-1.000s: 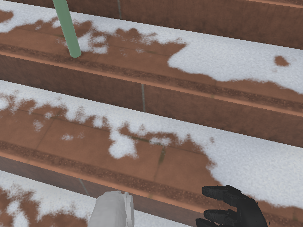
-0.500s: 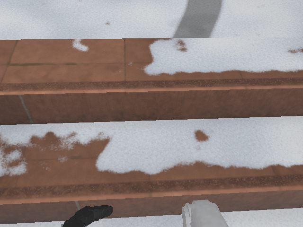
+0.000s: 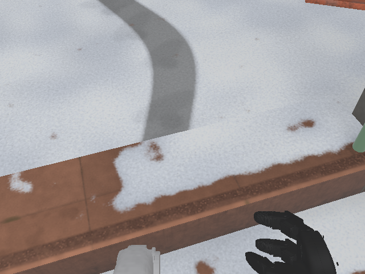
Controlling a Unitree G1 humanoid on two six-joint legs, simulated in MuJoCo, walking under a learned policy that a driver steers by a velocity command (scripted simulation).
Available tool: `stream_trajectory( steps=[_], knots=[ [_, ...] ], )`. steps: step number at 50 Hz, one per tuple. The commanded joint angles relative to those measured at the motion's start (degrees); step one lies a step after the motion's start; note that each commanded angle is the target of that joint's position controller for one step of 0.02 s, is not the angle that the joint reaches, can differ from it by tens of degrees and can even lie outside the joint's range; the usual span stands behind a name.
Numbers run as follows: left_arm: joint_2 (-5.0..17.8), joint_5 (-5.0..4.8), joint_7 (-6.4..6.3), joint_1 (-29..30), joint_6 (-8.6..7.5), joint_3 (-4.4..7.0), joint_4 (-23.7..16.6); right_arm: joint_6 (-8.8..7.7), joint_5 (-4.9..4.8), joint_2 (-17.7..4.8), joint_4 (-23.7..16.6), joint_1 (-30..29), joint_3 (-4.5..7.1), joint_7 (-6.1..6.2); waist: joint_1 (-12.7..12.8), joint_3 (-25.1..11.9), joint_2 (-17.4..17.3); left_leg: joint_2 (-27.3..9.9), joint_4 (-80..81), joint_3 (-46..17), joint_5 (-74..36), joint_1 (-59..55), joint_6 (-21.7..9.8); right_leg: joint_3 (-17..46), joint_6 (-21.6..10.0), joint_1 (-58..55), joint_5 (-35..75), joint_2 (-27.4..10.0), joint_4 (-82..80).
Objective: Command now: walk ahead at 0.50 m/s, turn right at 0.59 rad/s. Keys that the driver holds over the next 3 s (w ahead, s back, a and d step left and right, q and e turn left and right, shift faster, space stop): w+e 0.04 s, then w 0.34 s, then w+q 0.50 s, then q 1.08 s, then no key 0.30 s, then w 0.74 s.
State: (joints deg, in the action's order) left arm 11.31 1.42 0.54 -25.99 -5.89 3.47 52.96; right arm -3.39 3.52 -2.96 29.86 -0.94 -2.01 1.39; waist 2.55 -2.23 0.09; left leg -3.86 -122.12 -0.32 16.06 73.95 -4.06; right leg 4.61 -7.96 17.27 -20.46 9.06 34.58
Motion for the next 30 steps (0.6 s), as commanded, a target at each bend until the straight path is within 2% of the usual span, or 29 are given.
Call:
stream_trajectory(
  steps=[1,2,3,4,5,6,7,8,9,10,11,12,13,14,15,16,17,18,19,20,21,22,23,24,25,26,27,28,30],
  knots=[
    [5.45,-0.40,-0.51,-6.59,-0.99,0.66,0.21,0.26,0.82,3.09,-8.80,-13.22,-2.42,-0.46,1.11,5.94,0.89,0.80,-0.01,4.18,4.65,12.78,-0.43,19.71,-2.51,-3.34,7.09,-12.50,-17.19],
    [5.15,-0.59,-1.08,-7.49,-0.66,0.51,0.66,0.40,0.61,2.05,-10.08,-15.76,-2.42,-0.78,2.33,6.35,1.97,1.06,5.73,5.13,6.57,11.39,0.07,20.53,-3.36,-3.42,7.54,-11.79,-19.78],
    [5.49,-1.32,-2.76,-8.06,0.07,0.77,0.26,1.19,0.09,1.69,-11.87,-18.42,-2.65,-1.24,3.75,4.44,2.88,1.00,14.79,7.14,7.39,4.22,0.70,21.82,-6.35,-4.33,18.97,-14.43,-28.17],
    [6.00,-1.37,-3.56,-7.91,0.58,1.00,0.42,1.63,-0.06,0.09,-12.83,-18.53,-2.15,-1.50,3.47,4.36,2.16,0.08,21.65,6.96,7.68,-1.21,0.86,20.68,-6.63,-6.51,26.63,-15.81,-30.29],
    [6.29,-2.06,-4.00,-5.94,0.59,1.07,-1.34,1.73,-0.48,-0.35,-11.13,-15.87,-1.72,-1.74,1.80,0.95,1.43,0.07,29.25,8.29,6.62,-10.25,-0.35,15.78,-5.87,-9.41,40.92,-17.19,-31.41],
    [7.20,-2.51,-3.94,-3.92,0.59,1.36,-2.20,1.81,-0.80,-0.62,-8.67,-10.59,-1.47,-1.79,-0.35,-2.59,2.14,2.09,35.90,10.46,7.70,-20.77,-2.14,9.05,-4.31,-10.47,61.33,-15.95,-27.42],
    [6.98,-1.93,-3.81,0.22,0.91,1.39,-3.82,2.22,-1.21,0.29,-3.97,-0.58,-1.26,-1.61,-4.84,-10.31,4.25,5.79,39.79,11.76,7.25,-36.37,-3.26,3.40,-3.21,-8.76,87.03,-14.53,-20.57],
    [10.66,-2.22,-3.03,1.29,-0.19,2.65,-6.18,2.07,-3.17,-3.98,-2.36,6.08,0.67,-1.05,-7.97,-13.84,7.38,6.60,47.79,10.52,5.05,-46.62,-3.23,7.11,-2.88,-10.27,100.37,-16.62,-13.96],
    [13.28,-3.03,-1.73,1.75,-1.66,3.74,-6.20,1.99,-3.94,-7.85,-1.25,9.16,2.52,-0.50,-10.82,-16.00,10.07,7.38,56.42,8.19,5.20,-52.19,-3.39,8.35,-2.71,-14.11,105.98,-18.43,-5.89],
    [13.54,-2.70,-0.57,3.53,-2.90,4.32,-6.66,1.61,-3.45,-11.81,0.91,13.61,4.35,-0.15,-13.61,-17.30,9.62,7.81,66.82,4.28,7.62,-59.03,-3.98,7.53,-1.29,-14.00,99.29,-16.17,5.96],
    [8.11,-2.94,0.78,2.04,-4.22,3.71,-8.88,0.89,-1.40,-16.72,3.84,19.35,6.29,0.04,-12.72,-19.99,-3.62,-4.24,74.63,-20.79,5.62,-72.11,-11.10,7.46,1.14,2.83,59.38,-7.37,29.06],
    [3.73,-1.73,1.98,-0.52,-3.79,2.90,-10.65,1.98,-2.32,-19.42,6.65,19.08,7.41,0.13,-9.30,-21.07,-19.51,-14.57,96.93,-51.18,-4.52,-71.32,-16.82,5.21,4.79,14.05,10.19,2.51,54.44],
    [1.02,0.52,2.22,-2.78,-2.92,2.22,-11.80,2.35,-3.25,-14.72,7.01,14.25,6.90,-0.37,-4.53,-16.02,-9.65,-14.43,99.21,-52.81,14.96,-63.88,-16.12,8.57,4.09,19.41,11.17,-0.88,66.36],
    [-0.98,1.98,2.16,1.50,-2.44,1.16,-14.06,1.60,-3.35,-10.19,9.08,10.67,6.04,-0.44,-2.29,-6.22,-2.27,-12.60,98.27,-45.90,27.67,-56.06,-14.02,5.82,3.01,25.19,14.03,-2.82,69.62],
    [-2.82,2.52,1.44,5.97,-1.70,0.11,-15.81,0.81,-2.29,-7.64,12.16,11.39,5.42,-0.27,-1.94,0.14,3.42,-12.02,97.56,-37.10,25.82,-51.60,-11.85,5.17,1.70,31.14,12.80,-4.02,71.91],
    [-4.93,2.37,0.42,8.75,-0.77,-1.08,-18.33,-0.23,-1.37,-5.22,14.72,13.79,4.80,-0.04,-1.59,2.28,3.12,-11.54,97.60,-32.45,17.93,-49.01,-11.21,5.78,0.68,34.76,10.76,-3.75,78.61],
    [-5.66,1.42,-0.16,9.69,0.50,-1.86,-18.72,-1.19,-0.65,-3.36,17.50,15.34,4.14,-0.27,-0.32,4.20,3.27,-10.19,98.20,-25.13,12.24,-47.18,-9.05,6.46,0.13,37.53,8.55,-3.84,81.05],
    [-6.27,0.29,-0.62,10.35,1.50,-2.40,-18.91,-1.94,-0.32,-3.67,19.40,16.55,4.12,-0.79,0.64,5.66,1.80,-8.96,99.33,-19.41,7.39,-46.87,-7.40,7.37,0.00,40.20,6.25,-3.70,80.58],
    [-7.38,0.56,-0.73,9.88,2.15,-3.16,-19.59,-2.23,-0.92,-4.82,20.97,18.41,4.59,-1.69,1.87,5.81,1.33,-7.85,99.13,-15.20,2.98,-48.73,-6.24,7.64,0.23,43.35,6.78,-4.64,79.11],
    [-6.80,0.38,-0.68,12.54,2.42,-3.36,-20.31,-2.51,-1.49,-4.99,21.95,18.91,4.39,-2.10,2.06,7.42,0.94,-6.68,100.39,-11.58,0.74,-47.82,-5.58,6.89,0.76,45.59,6.01,-5.43,75.71],
    [-4.04,0.96,-0.20,12.96,2.68,-3.24,-20.77,-2.55,-1.70,-6.17,20.73,17.23,4.52,-2.06,3.21,7.35,0.97,-4.19,102.70,-7.31,-0.23,-44.68,-5.43,1.73,2.15,40.37,9.61,-7.95,62.92],
    [-3.77,2.10,0.08,17.51,2.95,-3.40,-21.95,-2.92,-2.43,-6.52,21.40,16.72,4.52,-2.10,3.63,6.96,-0.42,-1.67,104.41,-3.81,-1.17,-42.45,-6.00,-3.41,2.09,36.94,14.02,-9.26,56.32],
    [-2.03,2.43,0.12,18.53,2.90,-2.80,-21.24,-4.25,-2.91,-8.53,20.27,18.09,4.48,-1.60,2.13,5.44,-1.56,-2.56,106.44,-5.81,-16.34,-44.46,-7.82,-6.82,3.02,34.86,16.40,-10.50,54.77],
    [-3.13,2.22,0.26,18.52,2.82,-2.86,-20.75,-5.08,-2.64,-10.81,21.41,22.59,5.14,-1.17,0.69,2.67,-4.45,-4.28,105.95,-8.11,-23.40,-52.33,-9.36,-8.31,3.22,38.18,14.64,-11.29,58.66],
    [-4.47,2.29,0.33,19.37,2.53,-3.14,-20.68,-5.37,-2.58,-11.64,22.28,26.62,5.69,-0.52,-0.77,0.87,-4.85,-5.35,105.12,-10.02,-25.55,-59.68,-10.60,-7.77,3.02,42.93,12.65,-12.31,62.03],
    [-4.62,2.43,0.06,23.45,2.63,-2.96,-21.99,-5.68,-2.59,-13.29,22.82,30.96,6.51,-0.08,-3.65,0.43,-5.07,-6.05,105.22,-13.16,-25.13,-68.76,-11.85,-7.91,2.73,51.40,7.56,-12.73,67.31],
    [-4.47,2.60,0.02,27.59,2.57,-2.78,-23.36,-5.49,-2.25,-13.57,23.19,34.88,6.77,0.58,-5.78,1.50,-4.11,-7.56,104.95,-15.82,-25.06,-77.42,-13.06,-7.32,3.17,60.64,3.27,-13.67,70.37],
    [-6.57,2.58,-0.15,34.91,2.36,-3.43,-25.83,-5.22,-1.75,-12.74,23.70,38.67,6.62,0.97,-8.94,3.07,-4.07,-10.58,104.78,-20.38,-24.41,-86.20,-14.67,-6.73,2.75,73.64,-3.39,-13.63,80.57],
    [-7.26,1.39,0.09,44.42,1.73,-4.64,-30.51,-4.37,-0.75,-12.36,23.94,41.87,6.72,1.45,-10.65,5.56,-2.24,-12.32,106.20,-21.33,-13.43,-91.51,-13.18,-4.03,2.17,85.56,-13.72,-14.90,84.50]
  ],
)
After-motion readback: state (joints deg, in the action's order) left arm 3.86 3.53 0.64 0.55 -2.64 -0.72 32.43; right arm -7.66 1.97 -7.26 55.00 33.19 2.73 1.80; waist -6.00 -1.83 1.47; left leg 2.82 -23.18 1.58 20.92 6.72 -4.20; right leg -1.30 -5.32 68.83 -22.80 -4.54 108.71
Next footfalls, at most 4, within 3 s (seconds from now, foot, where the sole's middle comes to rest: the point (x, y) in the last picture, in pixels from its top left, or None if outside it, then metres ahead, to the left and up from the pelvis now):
0.20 left None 0.32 0.12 -0.59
0.76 right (250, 165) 0.72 -0.14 -0.43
1.28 left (184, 121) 0.91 0.07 -0.43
1.90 right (232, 115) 0.94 -0.10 -0.43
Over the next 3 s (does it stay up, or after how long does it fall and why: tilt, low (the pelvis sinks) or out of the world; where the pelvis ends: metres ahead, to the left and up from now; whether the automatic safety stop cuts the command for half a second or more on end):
stays up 1.02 0.10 0.35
